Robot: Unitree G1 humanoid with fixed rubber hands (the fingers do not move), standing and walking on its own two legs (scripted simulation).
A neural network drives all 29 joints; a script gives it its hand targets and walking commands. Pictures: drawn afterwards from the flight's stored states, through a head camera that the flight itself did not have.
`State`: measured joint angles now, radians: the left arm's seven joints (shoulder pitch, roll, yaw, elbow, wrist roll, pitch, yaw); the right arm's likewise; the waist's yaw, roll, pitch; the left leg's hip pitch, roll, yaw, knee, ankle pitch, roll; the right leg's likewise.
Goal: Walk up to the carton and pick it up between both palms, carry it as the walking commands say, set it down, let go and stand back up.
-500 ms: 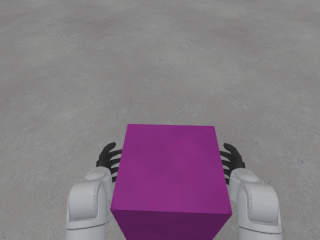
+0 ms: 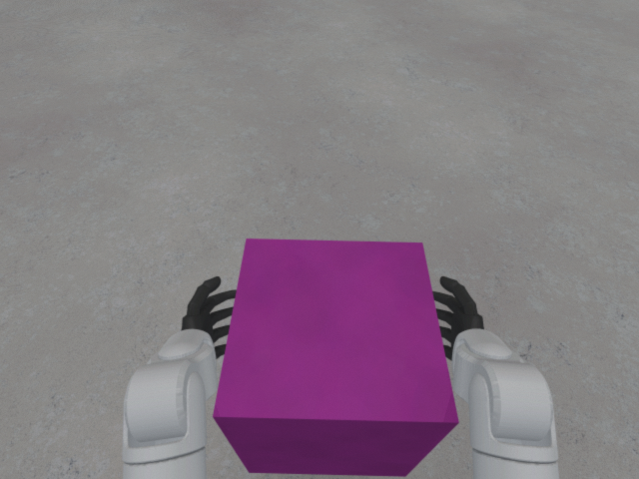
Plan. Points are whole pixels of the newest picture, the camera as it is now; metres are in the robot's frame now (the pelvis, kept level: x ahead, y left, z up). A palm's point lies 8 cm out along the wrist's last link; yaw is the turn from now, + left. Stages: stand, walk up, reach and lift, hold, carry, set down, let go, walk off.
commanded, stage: carry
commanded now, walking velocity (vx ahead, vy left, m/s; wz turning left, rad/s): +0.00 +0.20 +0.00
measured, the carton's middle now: (330, 364) +0.28 +0.01 +0.00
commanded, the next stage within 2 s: none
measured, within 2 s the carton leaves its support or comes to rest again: neither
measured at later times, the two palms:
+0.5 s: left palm (110, 369) +0.23 +0.25 +0.08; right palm (396, 386) +0.22 -0.05 +0.08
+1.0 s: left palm (109, 380) +0.21 +0.24 +0.09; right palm (409, 408) +0.20 -0.06 +0.08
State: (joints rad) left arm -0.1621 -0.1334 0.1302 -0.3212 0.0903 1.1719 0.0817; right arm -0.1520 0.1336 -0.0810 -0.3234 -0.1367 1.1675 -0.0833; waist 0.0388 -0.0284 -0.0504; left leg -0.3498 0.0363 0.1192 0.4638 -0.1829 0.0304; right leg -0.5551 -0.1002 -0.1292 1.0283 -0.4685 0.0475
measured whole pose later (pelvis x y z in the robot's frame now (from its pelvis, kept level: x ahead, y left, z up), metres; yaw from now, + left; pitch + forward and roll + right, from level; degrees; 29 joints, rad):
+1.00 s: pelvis -0.06 +0.10 +0.00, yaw +0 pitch +2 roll +1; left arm -0.20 -0.14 0.12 -0.25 0.12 1.19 0.06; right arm -0.17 0.13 -0.11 -0.31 -0.16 1.22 -0.08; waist -0.01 0.02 -0.10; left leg -0.32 0.10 0.09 0.49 -0.21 -0.06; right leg -0.36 -0.13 -0.15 0.53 -0.20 0.04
